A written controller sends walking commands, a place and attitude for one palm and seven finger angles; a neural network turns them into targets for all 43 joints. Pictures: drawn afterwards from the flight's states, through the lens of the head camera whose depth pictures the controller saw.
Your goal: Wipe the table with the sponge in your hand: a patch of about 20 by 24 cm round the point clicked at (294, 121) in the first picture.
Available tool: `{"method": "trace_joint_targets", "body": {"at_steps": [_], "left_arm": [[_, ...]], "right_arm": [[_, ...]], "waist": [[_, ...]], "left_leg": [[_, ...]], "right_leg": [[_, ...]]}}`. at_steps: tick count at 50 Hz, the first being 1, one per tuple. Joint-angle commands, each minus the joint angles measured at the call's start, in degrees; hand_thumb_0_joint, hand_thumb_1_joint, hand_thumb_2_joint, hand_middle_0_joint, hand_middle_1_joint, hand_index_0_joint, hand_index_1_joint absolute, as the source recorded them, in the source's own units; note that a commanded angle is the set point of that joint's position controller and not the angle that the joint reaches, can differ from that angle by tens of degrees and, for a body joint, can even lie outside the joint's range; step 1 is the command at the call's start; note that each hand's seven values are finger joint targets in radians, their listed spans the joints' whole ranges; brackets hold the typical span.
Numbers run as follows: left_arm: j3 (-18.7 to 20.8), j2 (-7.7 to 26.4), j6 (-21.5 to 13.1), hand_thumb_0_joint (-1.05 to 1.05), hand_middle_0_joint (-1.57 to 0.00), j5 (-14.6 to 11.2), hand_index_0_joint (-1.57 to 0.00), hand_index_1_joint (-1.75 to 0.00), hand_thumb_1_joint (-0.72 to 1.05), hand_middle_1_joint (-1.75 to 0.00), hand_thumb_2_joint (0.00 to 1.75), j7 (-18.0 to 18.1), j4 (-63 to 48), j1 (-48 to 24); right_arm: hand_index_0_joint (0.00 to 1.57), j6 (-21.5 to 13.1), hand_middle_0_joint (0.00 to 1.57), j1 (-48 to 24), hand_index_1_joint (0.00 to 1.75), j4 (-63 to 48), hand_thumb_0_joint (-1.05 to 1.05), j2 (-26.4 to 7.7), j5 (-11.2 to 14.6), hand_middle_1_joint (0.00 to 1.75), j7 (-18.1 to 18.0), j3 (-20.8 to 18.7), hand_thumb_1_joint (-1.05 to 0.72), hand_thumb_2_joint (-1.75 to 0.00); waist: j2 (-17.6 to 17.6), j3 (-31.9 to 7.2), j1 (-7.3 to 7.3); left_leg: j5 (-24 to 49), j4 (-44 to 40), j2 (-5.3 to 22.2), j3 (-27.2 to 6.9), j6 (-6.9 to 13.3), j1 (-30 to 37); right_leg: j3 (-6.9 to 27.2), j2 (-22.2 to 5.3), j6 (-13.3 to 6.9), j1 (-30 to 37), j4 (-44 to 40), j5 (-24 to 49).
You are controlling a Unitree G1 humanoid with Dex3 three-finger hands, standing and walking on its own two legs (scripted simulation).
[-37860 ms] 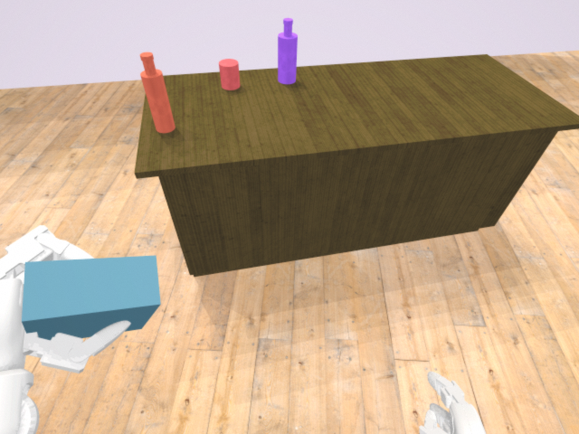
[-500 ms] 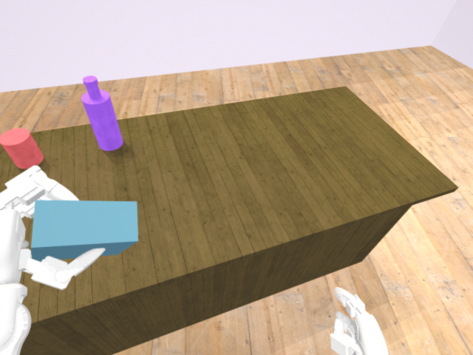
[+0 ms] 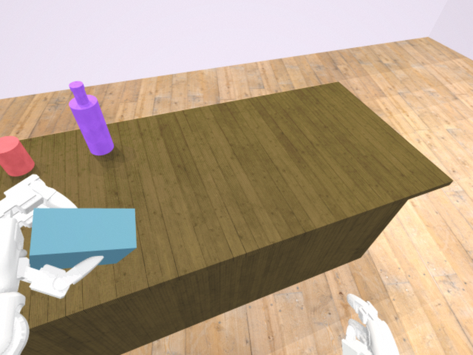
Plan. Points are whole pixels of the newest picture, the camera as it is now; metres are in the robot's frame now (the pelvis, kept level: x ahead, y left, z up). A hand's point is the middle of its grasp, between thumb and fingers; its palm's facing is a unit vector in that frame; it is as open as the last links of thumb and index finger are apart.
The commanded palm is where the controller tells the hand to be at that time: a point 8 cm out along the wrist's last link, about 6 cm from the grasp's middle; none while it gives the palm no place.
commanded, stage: shuffle to correct the standing spot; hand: left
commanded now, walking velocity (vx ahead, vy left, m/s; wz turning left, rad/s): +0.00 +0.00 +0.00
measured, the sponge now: (96, 239) +0.23 +0.22 +0.13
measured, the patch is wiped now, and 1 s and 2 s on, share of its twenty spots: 0.90 0.90 0.90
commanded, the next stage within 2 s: come to a stop and stand still in 0.40 s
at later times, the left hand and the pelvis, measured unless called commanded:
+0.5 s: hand (28, 237) +0.21 +0.28 +0.16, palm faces +0.42 -0.81 -0.42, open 9.4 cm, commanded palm +0.15 +0.31 +0.17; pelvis +0.00 +0.03 -0.01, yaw +2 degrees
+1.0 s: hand (62, 233) +0.22 +0.25 +0.15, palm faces +0.28 -0.85 -0.45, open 9.4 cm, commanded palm +0.16 +0.29 +0.17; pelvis -0.01 +0.01 +0.00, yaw -1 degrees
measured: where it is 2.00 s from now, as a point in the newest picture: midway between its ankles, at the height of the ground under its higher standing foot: outside the picture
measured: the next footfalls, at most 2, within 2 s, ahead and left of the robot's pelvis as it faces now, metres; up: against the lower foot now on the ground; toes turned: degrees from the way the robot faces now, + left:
none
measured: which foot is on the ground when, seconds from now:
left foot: down 0.00-1.00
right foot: down 0.00-1.00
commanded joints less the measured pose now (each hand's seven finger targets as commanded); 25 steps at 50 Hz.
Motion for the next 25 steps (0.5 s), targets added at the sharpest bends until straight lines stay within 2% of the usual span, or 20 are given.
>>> {"method": "trace_joint_targets", "body": {"at_steps": [1, 2, 4, 6, 7, 8, 11, 12, 14, 16, 19, 21, 22, 23, 24, 25], "left_arm": [[6.0, 9.2, -3.4, 0.00, -1.20, -1.0, -1.20, -1.60, 0.10, -1.60, 1.30, 1.0, -12.3, -4.7], [6.6, 10.1, -3.4, 0.00, -1.20, -1.1, -1.20, -1.60, 0.10, -1.60, 1.30, 1.1, -13.3, -4.9], [6.0, 9.4, -3.3, 0.00, -1.20, -1.1, -1.20, -1.60, 0.10, -1.60, 1.30, 1.2, -13.1, -4.2], [6.0, 9.5, -3.3, 0.00, -1.20, -1.1, -1.20, -1.60, 0.10, -1.60, 1.30, 1.3, -13.0, -3.6], [6.8, 10.7, -3.3, 0.00, -1.20, -1.2, -1.20, -1.60, 0.10, -1.60, 1.30, 1.4, -13.6, -3.1], [6.1, 9.7, -3.3, 0.00, -1.20, -1.3, -1.20, -1.60, 0.10, -1.60, 1.30, 1.4, -13.4, -2.8], [6.1, 9.8, -3.2, 0.00, -1.20, -1.5, -1.20, -1.60, 0.10, -1.60, 1.30, 1.5, -13.2, -3.1], [7.0, 11.0, -3.4, 0.00, -1.20, -1.6, -1.20, -1.60, 0.10, -1.60, 1.30, 1.7, -14.1, -3.4], [6.9, 10.7, -3.9, 0.00, -1.20, -1.5, -1.20, -1.60, 0.10, -1.60, 1.30, 1.9, -15.1, -3.3], [7.6, 10.8, -4.1, 0.00, -1.20, -1.5, -1.20, -1.60, 0.10, -1.60, 1.30, 1.9, -14.8, -2.4], [7.8, 10.9, -4.8, 0.00, -1.20, -1.1, -1.20, -1.60, 0.10, -1.60, 1.30, 1.8, -17.8, -3.5], [7.7, 10.8, -5.0, 0.00, -1.20, -0.8, -1.20, -1.60, 0.10, -1.60, 1.30, 1.6, -17.4, -3.3], [8.7, 11.8, -5.1, 0.00, -1.20, -0.8, -1.20, -1.60, 0.10, -1.60, 1.30, 1.6, -17.8, -2.7], [7.5, 10.3, -5.0, 0.00, -1.20, -0.9, -1.20, -1.60, 0.10, -1.60, 1.30, 1.5, -16.1, -2.0], [6.7, 9.6, -4.9, 0.00, -1.20, -0.9, -1.20, -1.60, 0.10, -1.60, 1.30, 1.5, -15.2, -2.3], [6.9, 9.8, -4.8, 0.00, -1.20, -0.9, -1.20, -1.60, 0.10, -1.60, 1.30, 1.6, -14.4, -2.2]], "right_arm": [[0.20, -2.9, 0.20, -6.4, 0.30, -9.4, 0.00, -6.9, -0.1, 0.30, -0.7, -2.7, -0.90, -0.90], [0.20, -3.0, 0.20, -6.8, 0.30, -9.2, 0.00, -7.1, 0.1, 0.30, -0.8, -2.8, -0.90, -0.90], [0.20, -2.9, 0.20, -6.6, 0.30, -9.5, 0.00, -7.1, 0.1, 0.30, -0.7, -2.9, -0.90, -0.90], [0.20, -2.8, 0.20, -6.4, 0.30, -9.8, 0.00, -7.2, 0.1, 0.30, -0.4, -3.1, -0.90, -0.90], [0.20, -2.7, 0.20, -6.5, 0.30, -9.6, 0.00, -7.5, 0.2, 0.30, -0.4, -3.4, -0.90, -0.90], [0.20, -2.5, 0.20, -6.2, 0.30, -9.8, 0.00, -7.2, 0.3, 0.30, -0.3, -3.3, -0.90, -0.90], [0.20, -2.1, 0.20, -5.9, 0.30, -9.7, 0.00, -7.4, 0.4, 0.30, -0.1, -3.6, -0.90, -0.90], [0.20, -2.0, 0.20, -6.0, 0.30, -9.4, 0.00, -7.8, 0.5, 0.30, -0.1, -3.9, -0.90, -0.90], [0.20, -1.9, 0.20, -5.8, 0.30, -9.5, 0.00, -7.7, 0.5, 0.30, -0.1, -4.0, -0.90, -0.90], [0.20, -1.7, 0.20, -6.0, 0.30, -9.7, 0.00, -7.7, 0.4, 0.30, 0.0, -3.9, -0.90, -0.90], [0.20, -2.3, 0.20, -6.1, 0.30, -10.3, 0.00, -8.1, 0.6, 0.30, -0.2, -3.8, -0.90, -0.90], [0.20, -3.0, 0.20, -5.6, 0.30, -10.0, 0.00, -7.8, 0.3, 0.30, 0.0, -3.7, -0.90, -0.90], [0.20, -3.3, 0.20, -5.7, 0.30, -9.9, 0.00, -8.0, 0.2, 0.30, 0.1, -3.7, -0.90, -0.90], [0.20, -3.3, 0.20, -5.3, 0.30, -9.6, 0.00, -7.9, 0.3, 0.30, 0.3, -3.6, -0.90, -0.90], [0.20, -3.2, 0.20, -5.4, 0.30, -9.6, 0.00, -8.2, 0.5, 0.30, 0.5, -3.8, -0.90, -0.90], [0.20, -2.9, 0.20, -5.1, 0.30, -9.5, 0.00, -8.3, 0.6, 0.30, 0.6, -4.0, -0.90, -0.90]], "waist": [[1.7, -7.6, 0.14], [2.9, -7.7, -0.06], [3.6, -7.9, 0.15], [2.0, -7.4, 0.09], [2.0, -7.3, -0.14], [0.9, -7.1, -0.25], [-2.2, -5.5, -0.71], [-0.7, -5.4, -0.99], [-0.2, -6.1, -1.10], [1.3, -5.9, -0.98], [10.2, -6.8, -0.41], [11.4, -6.4, -0.07], [10.3, -6.9, 0.22], [7.4, -7.2, 0.22], [4.5, -7.1, 0.19], [0.9, -7.5, -0.09]], "left_leg": [[4.3, -4.2, 4.1, -5.4, -0.6, 1.7], [5.5, -4.5, 4.2, -5.7, -0.7, 2.4], [5.0, -3.6, 3.9, -5.3, -0.3, 1.3], [3.5, -1.7, 3.1, -4.9, -0.1, 0.5], [4.3, -0.9, 3.1, -5.2, -0.1, 0.9], [3.8, 0.0, 2.9, -5.0, 0.0, 0.6], [0.5, 4.1, 1.7, -4.7, -0.2, -0.6], [0.7, 4.3, 2.1, -5.3, -0.2, 0.1], [0.2, 3.3, 2.6, -6.2, 0.1, 0.6], [-0.5, 0.3, 3.7, -8.2, 0.8, -0.7], [4.2, -7.1, 7.8, -14.4, 1.4, -0.3], [8.4, -7.0, 8.4, -13.8, 1.9, 0.7], [11.8, -5.7, 8.0, -12.6, 1.8, 1.1], [12.6, -3.6, 7.3, -11.4, 1.1, -0.7], [9.6, -1.8, 6.2, -9.7, 0.3, -3.6], [5.1, 0.7, 4.7, -8.3, -0.3, -5.6]], "right_leg": [[5.2, -4.5, -1.9, 1.3, -3.8, 5.4], [5.1, -4.4, -2.0, 1.4, -3.5, 5.9], [5.3, -5.3, -2.1, 2.1, -3.2, 5.9], [6.8, -6.7, -2.6, 1.1, -4.2, 4.1], [7.5, -7.6, -2.9, 0.4, -4.4, 4.0], [7.8, -8.4, -3.1, -0.1, -4.5, 3.0], [10.8, -11.4, -4.6, -3.8, -6.0, -2.3], [10.9, -12.2, -5.1, -4.9, -5.2, -2.9], [9.1, -11.3, -4.7, -5.5, -2.2, -4.1], [6.6, -8.8, -3.5, -5.1, 1.5, -4.0], [-0.4, -3.3, -0.9, -4.1, 13.3, -1.3], [-1.6, -2.7, -0.7, -4.8, 12.3, -6.8], [-1.8, -3.1, -0.8, -3.3, 9.9, -5.4], [-1.6, -3.6, -1.2, -0.6, 7.1, -2.7], [-0.6, -4.5, -1.8, 2.4, 5.6, 1.1], [1.7, -6.6, -2.9, 3.7, 5.0, 2.6]]}}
